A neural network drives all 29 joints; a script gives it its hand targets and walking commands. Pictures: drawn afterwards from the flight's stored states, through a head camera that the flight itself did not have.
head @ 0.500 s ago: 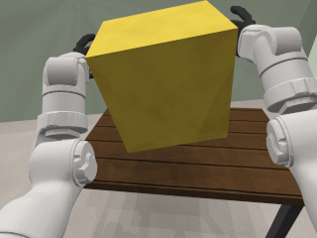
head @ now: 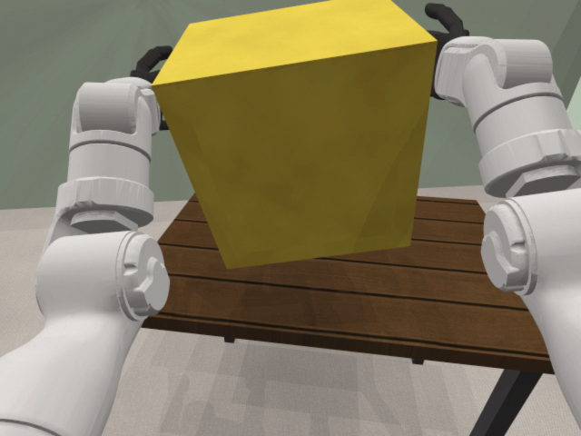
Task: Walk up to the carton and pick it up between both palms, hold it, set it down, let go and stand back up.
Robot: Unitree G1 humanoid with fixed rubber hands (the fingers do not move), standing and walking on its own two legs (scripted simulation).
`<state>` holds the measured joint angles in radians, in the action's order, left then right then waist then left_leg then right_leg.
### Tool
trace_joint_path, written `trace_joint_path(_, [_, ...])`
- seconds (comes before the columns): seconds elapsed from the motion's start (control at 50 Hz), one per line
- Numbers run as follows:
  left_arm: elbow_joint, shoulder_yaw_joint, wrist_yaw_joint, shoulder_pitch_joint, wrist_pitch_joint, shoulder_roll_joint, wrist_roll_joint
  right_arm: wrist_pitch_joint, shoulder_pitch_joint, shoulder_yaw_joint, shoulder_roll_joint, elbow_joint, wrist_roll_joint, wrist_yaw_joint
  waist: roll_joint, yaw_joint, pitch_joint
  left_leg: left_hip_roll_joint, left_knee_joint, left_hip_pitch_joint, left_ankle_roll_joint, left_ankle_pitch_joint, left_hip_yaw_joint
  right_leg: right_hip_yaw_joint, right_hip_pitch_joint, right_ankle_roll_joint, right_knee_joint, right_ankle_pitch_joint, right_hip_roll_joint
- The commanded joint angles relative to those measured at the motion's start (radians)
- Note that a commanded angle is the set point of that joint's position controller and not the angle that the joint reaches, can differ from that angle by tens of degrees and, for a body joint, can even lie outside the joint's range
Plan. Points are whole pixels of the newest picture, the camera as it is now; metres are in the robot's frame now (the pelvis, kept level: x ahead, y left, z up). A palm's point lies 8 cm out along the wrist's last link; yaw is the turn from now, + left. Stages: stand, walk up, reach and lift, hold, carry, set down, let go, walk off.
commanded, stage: hold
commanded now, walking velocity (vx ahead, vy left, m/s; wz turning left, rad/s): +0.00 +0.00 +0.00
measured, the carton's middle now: (300, 136) +0.40 -0.02 +0.31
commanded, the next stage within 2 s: set down in 1.76 s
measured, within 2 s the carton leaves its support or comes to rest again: neither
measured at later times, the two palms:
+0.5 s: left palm (139, 108) +0.38 +0.18 +0.36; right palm (430, 74) +0.35 -0.17 +0.40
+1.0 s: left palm (161, 112) +0.40 +0.15 +0.35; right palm (442, 81) +0.36 -0.19 +0.39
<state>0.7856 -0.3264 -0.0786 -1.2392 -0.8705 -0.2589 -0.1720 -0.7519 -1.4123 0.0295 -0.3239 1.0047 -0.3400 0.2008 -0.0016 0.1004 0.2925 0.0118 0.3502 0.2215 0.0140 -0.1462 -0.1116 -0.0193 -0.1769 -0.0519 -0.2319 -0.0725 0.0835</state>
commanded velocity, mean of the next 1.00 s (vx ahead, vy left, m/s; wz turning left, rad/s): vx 0.00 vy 0.00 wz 0.00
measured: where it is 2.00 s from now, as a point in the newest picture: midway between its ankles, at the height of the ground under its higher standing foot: outside the picture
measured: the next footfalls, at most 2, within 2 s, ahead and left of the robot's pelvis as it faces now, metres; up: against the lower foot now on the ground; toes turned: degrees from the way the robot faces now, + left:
none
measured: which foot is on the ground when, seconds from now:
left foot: down 0.00-1.00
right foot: down 0.00-1.00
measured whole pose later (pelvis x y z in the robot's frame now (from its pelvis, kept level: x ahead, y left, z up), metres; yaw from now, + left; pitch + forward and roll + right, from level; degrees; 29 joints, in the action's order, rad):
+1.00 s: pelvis +0.02 -0.01 +0.00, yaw -1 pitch +0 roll -1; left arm 0.69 -0.35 -0.08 -1.16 -0.88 -0.24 -0.17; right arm -0.76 -1.33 -0.04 -0.31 0.90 -0.37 0.22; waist 0.01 0.10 0.26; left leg 0.00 0.34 0.16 0.02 -0.17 -0.10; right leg -0.04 -0.11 -0.06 -0.20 -0.08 0.10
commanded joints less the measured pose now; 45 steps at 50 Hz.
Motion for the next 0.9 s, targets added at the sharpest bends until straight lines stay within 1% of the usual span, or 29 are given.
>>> trace_joint_path(0.0, [-0.103, 0.107, -0.151, -0.762, 0.111, 0.498, 0.194, 0.042, -0.614, -0.032, 0.585, -0.163, -0.163, -0.193, 0.046, -0.030, 0.164, -0.034, -0.091, 0.188, 0.004, -0.061, 0.013, -0.102, 0.276, 0.009, -0.005, -0.023, -0.075])
trace_joint_path(0.02, [-0.095, 0.085, -0.147, -0.783, 0.123, 0.502, 0.195, 0.046, -0.625, -0.012, 0.611, -0.144, -0.146, -0.190, 0.007, -0.039, 0.172, -0.019, -0.085, 0.157, 0.000, -0.050, 0.018, -0.075, 0.272, 0.007, -0.007, -0.034, -0.062])
trace_joint_path(0.04, [-0.099, 0.122, -0.150, -0.722, 0.119, 0.516, 0.210, 0.053, -0.552, -0.032, 0.596, -0.134, -0.167, -0.190, 0.013, -0.009, 0.185, -0.021, -0.077, 0.143, 0.009, 0.004, 0.012, -0.082, 0.276, 0.011, -0.014, 0.020, -0.058])
trace_joint_path(0.1, [-0.087, 0.097, -0.153, -0.700, 0.116, 0.473, 0.181, 0.051, -0.543, -0.044, 0.571, -0.124, -0.154, -0.183, -0.041, -0.016, 0.158, -0.017, -0.072, 0.112, 0.001, 0.049, 0.009, -0.063, 0.279, 0.013, -0.023, 0.069, -0.052])
trace_joint_path(0.16, [-0.153, 0.113, -0.157, -0.719, 0.120, 0.480, 0.199, 0.053, -0.556, -0.045, 0.626, -0.189, -0.170, -0.176, -0.001, -0.017, 0.193, -0.011, -0.069, 0.093, 0.002, 0.068, 0.013, -0.096, 0.266, 0.026, 0.014, 0.086, -0.077])
trace_joint_path(0.18, [-0.142, 0.102, -0.162, -0.717, 0.117, 0.489, 0.196, 0.052, -0.579, -0.032, 0.596, -0.195, -0.156, -0.173, -0.001, -0.030, 0.155, -0.012, -0.057, 0.086, 0.008, 0.077, -0.006, -0.099, 0.236, 0.021, 0.013, 0.093, -0.076])
trace_joint_path(0.24, [-0.168, 0.107, -0.162, -0.702, 0.108, 0.468, 0.205, 0.052, -0.577, -0.098, 0.627, -0.278, -0.194, -0.164, -0.040, -0.013, 0.200, -0.007, -0.055, 0.046, 0.006, 0.130, 0.014, -0.088, 0.295, 0.035, 0.000, 0.166, -0.062])
trace_joint_path(0.28, [-0.152, 0.115, -0.161, -0.720, 0.102, 0.471, 0.194, 0.045, -0.589, -0.075, 0.611, -0.246, -0.189, -0.161, 0.010, -0.011, 0.187, -0.017, -0.054, 0.068, 0.017, 0.085, 0.009, -0.100, 0.288, 0.034, 0.002, 0.122, -0.074])
trace_joint_path(0.32, [-0.226, 0.175, -0.164, -0.777, 0.109, 0.507, 0.225, 0.049, -0.582, -0.057, 0.605, -0.256, -0.180, -0.155, 0.026, 0.018, 0.176, -0.005, -0.054, 0.065, 0.020, 0.055, 0.008, -0.076, 0.259, 0.027, -0.010, 0.090, -0.056])
trace_joint_path(0.34, [-0.195, 0.163, -0.167, -0.761, 0.101, 0.483, 0.221, 0.055, -0.620, -0.054, 0.583, -0.262, -0.190, -0.158, 0.024, 0.005, 0.160, -0.011, -0.052, 0.075, 0.014, 0.056, -0.003, -0.101, 0.213, 0.020, 0.002, 0.068, -0.071])
trace_joint_path(0.36, [-0.179, 0.166, -0.157, -0.759, 0.101, 0.484, 0.221, 0.054, -0.605, -0.049, 0.572, -0.250, -0.180, -0.152, 0.020, 0.025, 0.195, -0.014, -0.046, 0.053, 0.013, 0.062, 0.001, -0.102, 0.231, 0.019, 0.013, 0.075, -0.079])
trace_joint_path(0.38, [-0.178, 0.139, -0.161, -0.765, 0.105, 0.475, 0.204, 0.044, -0.599, -0.047, 0.601, -0.244, -0.190, -0.155, 0.035, -0.002, 0.169, -0.008, -0.048, 0.056, 0.018, 0.036, 0.003, -0.117, 0.207, 0.020, 0.035, 0.013, -0.094])
trace_joint_path(0.4, [-0.139, 0.153, -0.165, -0.781, 0.102, 0.482, 0.210, 0.051, -0.616, -0.025, 0.584, -0.223, -0.180, -0.155, 0.050, 0.009, 0.179, 0.007, -0.046, 0.053, 0.018, -0.005, 0.017, -0.116, 0.185, 0.014, 0.036, -0.042, -0.090])
trace_joint_path(0.42, [-0.156, 0.175, -0.162, -0.775, 0.105, 0.501, 0.229, 0.062, -0.604, -0.028, 0.592, -0.259, -0.183, -0.158, 0.029, 0.031, 0.231, -0.002, -0.039, 0.053, 0.018, 0.010, 0.011, -0.102, 0.206, 0.012, 0.021, -0.019, -0.079])
trace_joint_path(0.46, [-0.190, 0.215, -0.151, -0.741, 0.112, 0.548, 0.238, 0.068, -0.599, -0.021, 0.568, -0.288, -0.165, -0.163, 0.085, 0.040, 0.241, -0.039, -0.072, 0.105, 0.029, 0.009, -0.009, -0.077, 0.268, 0.007, -0.009, 0.085, -0.058])
trace_joint_path(0.5, [-0.175, 0.204, -0.146, -0.771, 0.106, 0.534, 0.216, 0.065, -0.604, 0.006, 0.510, -0.216, -0.161, -0.178, 0.160, 0.033, 0.208, -0.035, -0.113, 0.171, 0.031, -0.046, -0.002, -0.060, 0.284, 0.005, -0.044, 0.060, -0.042])
trace_joint_path(0.54, [-0.128, 0.167, -0.149, -0.723, 0.106, 0.520, 0.189, 0.067, -0.601, 0.023, 0.502, -0.161, -0.147, -0.195, 0.157, 0.014, 0.173, -0.049, -0.134, 0.213, 0.022, -0.089, 0.001, -0.059, 0.303, -0.016, -0.051, 0.009, -0.040])
trace_joint_path(0.56, [-0.119, 0.180, -0.145, -0.700, 0.101, 0.553, 0.196, 0.070, -0.559, 0.011, 0.506, -0.182, -0.144, -0.199, 0.146, 0.035, 0.195, -0.050, -0.140, 0.224, 0.010, -0.086, 0.005, -0.044, 0.355, -0.008, -0.066, 0.048, -0.023])
trace_joint_path(0.58, [-0.186, 0.167, -0.141, -0.703, 0.108, 0.538, 0.188, 0.071, -0.546, -0.024, 0.570, -0.233, -0.162, -0.196, 0.129, 0.010, 0.237, -0.047, -0.126, 0.205, 0.013, -0.023, 0.017, -0.055, 0.378, 0.007, -0.056, 0.102, -0.033])
trace_joint_path(0.6, [-0.184, 0.175, -0.142, -0.675, 0.104, 0.553, 0.203, 0.068, -0.534, -0.025, 0.530, -0.216, -0.165, -0.194, 0.097, 0.016, 0.240, -0.046, -0.111, 0.183, 0.021, 0.013, 0.000, -0.060, 0.379, -0.002, -0.055, 0.130, -0.035])
trace_joint_path(0.62, [-0.172, 0.159, -0.144, -0.656, 0.094, 0.530, 0.196, 0.070, -0.555, -0.045, 0.521, -0.239, -0.190, -0.192, 0.123, 0.010, 0.235, -0.046, -0.104, 0.159, 0.031, 0.051, 0.005, -0.075, 0.378, 0.000, -0.036, 0.140, -0.046])
trace_joint_path(0.68, [-0.231, 0.171, -0.152, -0.634, 0.090, 0.550, 0.203, 0.055, -0.498, -0.087, 0.539, -0.246, -0.200, -0.190, 0.048, 0.004, 0.216, -0.043, -0.095, 0.094, 0.034, 0.100, 0.013, -0.053, 0.334, -0.007, -0.029, 0.149, -0.029])
trace_joint_path(0.7, [-0.292, 0.197, -0.149, -0.692, 0.098, 0.551, 0.213, 0.060, -0.543, -0.093, 0.551, -0.266, -0.215, -0.187, 0.077, 0.000, 0.228, -0.035, -0.073, 0.090, 0.038, 0.118, 0.004, -0.071, 0.327, -0.002, -0.027, 0.166, -0.042])
trace_joint_path(0.72, [-0.264, 0.189, -0.142, -0.655, 0.093, 0.521, 0.208, 0.058, -0.509, -0.098, 0.539, -0.262, -0.220, -0.188, 0.059, -0.012, 0.245, -0.030, -0.071, 0.070, 0.043, 0.146, 0.011, -0.065, 0.323, 0.001, -0.031, 0.174, -0.042])
trace_joint_path(0.74, [-0.248, 0.198, -0.145, -0.643, 0.084, 0.519, 0.222, 0.060, -0.557, -0.121, 0.541, -0.319, -0.225, -0.184, 0.042, 0.009, 0.210, -0.026, -0.058, 0.059, 0.027, 0.140, -0.002, -0.078, 0.314, 0.014, -0.022, 0.190, -0.049])
trace_joint_path(0.76, [-0.259, 0.192, -0.148, -0.650, 0.078, 0.531, 0.213, 0.051, -0.550, -0.103, 0.544, -0.286, -0.209, -0.181, 0.049, 0.005, 0.168, -0.023, -0.062, 0.065, 0.027, 0.134, -0.002, -0.078, 0.282, 0.003, -0.024, 0.175, -0.041])
trace_joint_path(0.78, [-0.274, 0.179, -0.154, -0.633, 0.074, 0.496, 0.209, 0.055, -0.547, -0.143, 0.583, -0.331, -0.234, -0.177, 0.010, -0.006, 0.189, -0.020, -0.053, 0.061, 0.021, 0.190, 0.001, -0.082, 0.337, 0.016, -0.023, 0.240, -0.055])
trace_joint_path(0.82, [-0.296, 0.164, -0.161, -0.680, 0.074, 0.459, 0.220, 0.045, -0.579, -0.141, 0.602, -0.367, -0.231, -0.152, -0.047, -0.012, 0.212, -0.012, -0.034, 0.017, 0.012, 0.181, 0.002, -0.109, 0.314, 0.044, 0.004, 0.250, -0.082])
trace_joint_path(0.88, [-0.288, 0.131, -0.169, -0.669, 0.070, 0.441, 0.189, 0.028, -0.560, -0.146, 0.640, -0.369, -0.222, -0.137, -0.027, -0.020, 0.205, -0.004, -0.037, 0.001, 0.006, 0.139, 0.025, -0.120, 0.300, 0.055, 0.014, 0.207, -0.091])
